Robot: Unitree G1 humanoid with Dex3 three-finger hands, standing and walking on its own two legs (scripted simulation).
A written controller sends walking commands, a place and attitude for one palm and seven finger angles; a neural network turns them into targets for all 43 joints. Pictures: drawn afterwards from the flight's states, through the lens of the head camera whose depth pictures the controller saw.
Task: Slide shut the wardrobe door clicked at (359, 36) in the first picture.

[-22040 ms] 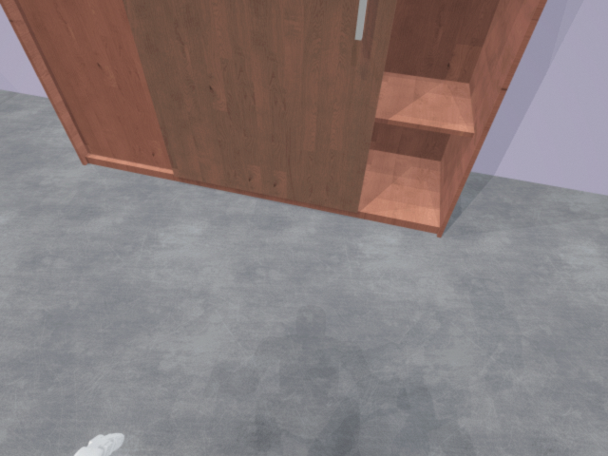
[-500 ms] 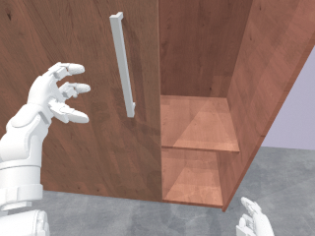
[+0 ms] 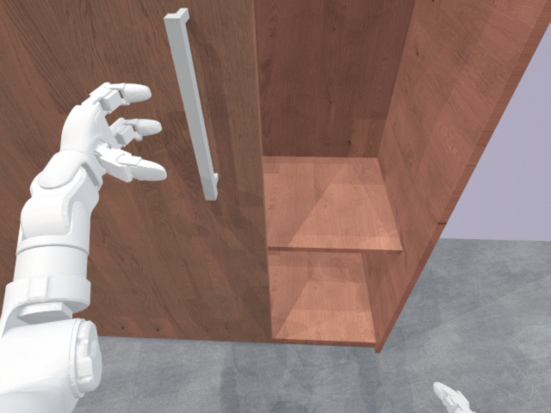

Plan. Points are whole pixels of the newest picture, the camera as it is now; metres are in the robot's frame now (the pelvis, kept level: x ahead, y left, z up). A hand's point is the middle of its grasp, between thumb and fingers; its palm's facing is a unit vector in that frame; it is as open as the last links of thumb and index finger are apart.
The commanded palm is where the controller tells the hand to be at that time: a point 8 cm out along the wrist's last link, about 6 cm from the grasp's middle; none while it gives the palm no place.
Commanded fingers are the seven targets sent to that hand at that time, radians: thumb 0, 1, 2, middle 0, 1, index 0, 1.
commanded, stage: move the hooked fingers beside the handle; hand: left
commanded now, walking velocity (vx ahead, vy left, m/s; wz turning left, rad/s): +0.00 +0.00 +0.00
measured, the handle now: (199, 118) +0.50 +0.14 +0.20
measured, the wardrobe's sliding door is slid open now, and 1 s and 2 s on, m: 0.38 0.38 0.38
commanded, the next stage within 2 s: none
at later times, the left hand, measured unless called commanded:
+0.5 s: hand (144, 130) +0.44 +0.21 +0.22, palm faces +0.06 -1.00 -0.01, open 14.0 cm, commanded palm +0.42 +0.25 +0.22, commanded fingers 0.00 -0.50 0.30 -0.30 -1.20 -0.30 -1.20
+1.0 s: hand (144, 124) +0.45 +0.21 +0.23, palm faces +0.06 -1.00 +0.01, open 14.0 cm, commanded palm +0.43 +0.26 +0.22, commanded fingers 0.00 -0.50 0.30 -0.30 -1.20 -0.30 -1.20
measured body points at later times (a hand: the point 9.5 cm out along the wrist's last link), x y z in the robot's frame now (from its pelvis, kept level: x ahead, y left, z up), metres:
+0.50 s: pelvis +0.01 +0.01 +0.00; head +0.00 +0.00 +0.45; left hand +0.43 +0.26 +0.22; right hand +0.09 -0.25 -0.11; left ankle +0.03 +0.12 -0.74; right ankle -0.01 -0.09 -0.74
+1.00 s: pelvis +0.01 +0.01 +0.00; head +0.00 +0.00 +0.45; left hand +0.44 +0.26 +0.23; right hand +0.11 -0.25 -0.11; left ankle +0.03 +0.12 -0.74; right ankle -0.01 -0.09 -0.74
